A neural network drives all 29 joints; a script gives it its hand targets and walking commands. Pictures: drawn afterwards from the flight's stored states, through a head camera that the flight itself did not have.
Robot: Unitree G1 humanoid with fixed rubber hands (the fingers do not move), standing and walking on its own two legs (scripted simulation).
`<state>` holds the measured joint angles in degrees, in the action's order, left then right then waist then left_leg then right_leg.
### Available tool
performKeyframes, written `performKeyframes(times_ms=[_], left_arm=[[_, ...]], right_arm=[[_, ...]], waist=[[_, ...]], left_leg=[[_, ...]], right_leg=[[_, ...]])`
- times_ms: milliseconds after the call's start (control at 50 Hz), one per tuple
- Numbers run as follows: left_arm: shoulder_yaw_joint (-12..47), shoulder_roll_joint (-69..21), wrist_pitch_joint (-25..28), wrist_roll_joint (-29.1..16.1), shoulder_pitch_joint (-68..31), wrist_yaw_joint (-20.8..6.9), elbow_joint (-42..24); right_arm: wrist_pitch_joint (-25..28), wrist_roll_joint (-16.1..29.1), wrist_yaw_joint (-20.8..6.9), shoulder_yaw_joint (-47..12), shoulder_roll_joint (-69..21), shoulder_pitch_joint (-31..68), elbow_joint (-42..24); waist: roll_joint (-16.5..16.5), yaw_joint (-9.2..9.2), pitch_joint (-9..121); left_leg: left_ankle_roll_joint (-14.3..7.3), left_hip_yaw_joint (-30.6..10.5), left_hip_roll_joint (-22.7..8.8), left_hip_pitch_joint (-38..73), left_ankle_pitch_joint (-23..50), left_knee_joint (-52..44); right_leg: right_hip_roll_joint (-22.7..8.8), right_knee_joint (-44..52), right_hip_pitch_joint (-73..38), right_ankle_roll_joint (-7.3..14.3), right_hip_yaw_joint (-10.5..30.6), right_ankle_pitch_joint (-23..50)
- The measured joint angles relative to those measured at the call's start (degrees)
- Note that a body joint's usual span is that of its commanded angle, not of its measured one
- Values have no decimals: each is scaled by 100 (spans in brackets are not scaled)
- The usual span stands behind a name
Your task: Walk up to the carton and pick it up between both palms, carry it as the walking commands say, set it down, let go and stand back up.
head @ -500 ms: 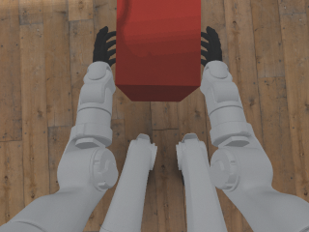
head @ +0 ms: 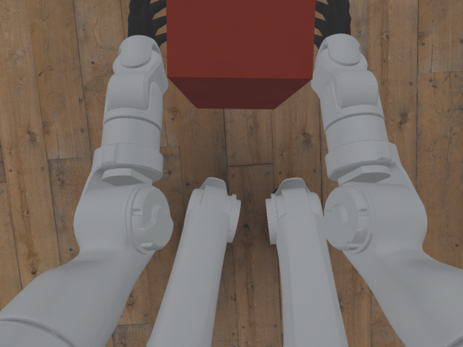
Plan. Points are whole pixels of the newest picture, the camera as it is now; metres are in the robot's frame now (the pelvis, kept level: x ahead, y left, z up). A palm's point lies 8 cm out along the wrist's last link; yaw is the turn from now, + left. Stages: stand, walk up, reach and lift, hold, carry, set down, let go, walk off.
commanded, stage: set down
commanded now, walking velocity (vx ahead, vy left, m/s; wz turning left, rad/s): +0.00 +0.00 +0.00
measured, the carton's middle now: (238, 27) +0.57 +0.03 -0.18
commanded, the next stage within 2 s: none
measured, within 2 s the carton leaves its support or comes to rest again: rests again in 1.20 s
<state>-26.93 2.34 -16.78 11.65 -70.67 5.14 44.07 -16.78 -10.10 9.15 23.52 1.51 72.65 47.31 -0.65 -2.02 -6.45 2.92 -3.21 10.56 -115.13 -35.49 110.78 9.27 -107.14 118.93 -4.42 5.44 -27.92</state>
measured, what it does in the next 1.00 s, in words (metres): lowers itself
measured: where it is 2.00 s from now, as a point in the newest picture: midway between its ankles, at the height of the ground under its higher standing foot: (244, 242)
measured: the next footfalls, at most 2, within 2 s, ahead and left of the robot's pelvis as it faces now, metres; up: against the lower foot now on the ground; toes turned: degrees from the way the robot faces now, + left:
none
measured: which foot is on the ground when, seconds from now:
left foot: down 0.00-1.00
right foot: down 0.00-1.00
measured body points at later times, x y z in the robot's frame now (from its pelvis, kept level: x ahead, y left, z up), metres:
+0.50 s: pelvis +0.01 +0.00 -0.05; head +0.37 +0.01 +0.22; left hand +0.56 +0.16 -0.20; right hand +0.56 -0.11 -0.21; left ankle +0.09 +0.11 -0.42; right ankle +0.13 -0.12 -0.42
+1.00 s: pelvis +0.01 +0.00 -0.07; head +0.37 +0.02 +0.19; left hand +0.56 +0.16 -0.23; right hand +0.57 -0.11 -0.23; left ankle +0.09 +0.11 -0.42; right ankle +0.12 -0.12 -0.42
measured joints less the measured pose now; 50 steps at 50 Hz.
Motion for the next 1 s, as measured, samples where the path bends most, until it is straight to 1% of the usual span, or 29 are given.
performKeyframes(times_ms=[220,380,660,840,1000], left_arm=[[189,162,61,-192,-329,107,97],[398,328,128,-386,-577,196,265],[910,631,175,-854,-901,351,543],[825,617,177,-674,-1051,347,804],[832,606,178,-582,-1084,332,850]], right_arm=[[45,150,31,-132,185,298,38],[109,323,107,-293,331,490,127],[136,749,223,-635,592,727,259],[165,618,162,-467,613,853,519],[216,561,113,-410,634,870,591]], waist=[[41,24,-286],[64,43,-536],[75,86,-923],[51,100,-887],[37,94,-1048]], left_leg=[[-2,41,47,-406,-137,447],[-4,79,68,-632,-229,758],[-1,120,99,-847,-332,1242],[-8,119,106,-929,-295,1316],[-21,109,91,-936,-289,1391]], right_leg=[[4,-452,395,-34,-27,-157],[6,-769,615,-54,-47,-262],[-36,-1260,803,-62,-117,-408],[-72,-1334,851,-54,-151,-409],[-121,-1401,831,-27,-208,-433]])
